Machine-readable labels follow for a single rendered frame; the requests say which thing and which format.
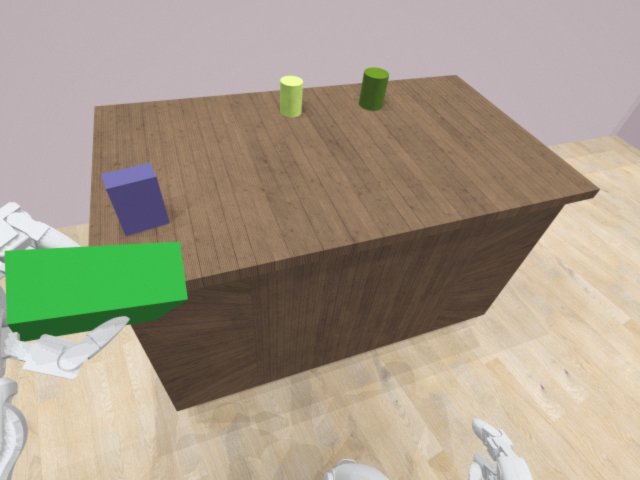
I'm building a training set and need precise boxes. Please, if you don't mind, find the robot right hand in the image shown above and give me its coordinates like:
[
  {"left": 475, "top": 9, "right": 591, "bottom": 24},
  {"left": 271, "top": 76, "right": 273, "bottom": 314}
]
[{"left": 468, "top": 418, "right": 534, "bottom": 480}]

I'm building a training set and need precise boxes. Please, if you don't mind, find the robot left forearm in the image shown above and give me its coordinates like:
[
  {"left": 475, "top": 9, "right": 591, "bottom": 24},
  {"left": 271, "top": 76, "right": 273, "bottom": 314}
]
[{"left": 0, "top": 378, "right": 28, "bottom": 480}]

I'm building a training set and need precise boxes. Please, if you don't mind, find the table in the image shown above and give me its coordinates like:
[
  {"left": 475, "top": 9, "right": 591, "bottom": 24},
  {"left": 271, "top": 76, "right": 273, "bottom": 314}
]
[{"left": 88, "top": 75, "right": 600, "bottom": 411}]

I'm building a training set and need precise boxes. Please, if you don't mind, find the robot left hand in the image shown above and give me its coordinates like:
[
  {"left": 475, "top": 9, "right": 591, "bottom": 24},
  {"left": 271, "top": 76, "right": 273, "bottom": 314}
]
[{"left": 0, "top": 202, "right": 130, "bottom": 379}]

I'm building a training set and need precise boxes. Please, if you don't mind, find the sponge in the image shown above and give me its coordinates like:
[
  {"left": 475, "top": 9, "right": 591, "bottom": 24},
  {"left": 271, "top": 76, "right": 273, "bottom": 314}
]
[{"left": 5, "top": 242, "right": 188, "bottom": 342}]

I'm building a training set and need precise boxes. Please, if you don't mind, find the right robot shin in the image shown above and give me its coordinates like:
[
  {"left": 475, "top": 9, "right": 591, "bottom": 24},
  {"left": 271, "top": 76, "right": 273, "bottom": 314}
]
[{"left": 335, "top": 459, "right": 356, "bottom": 469}]

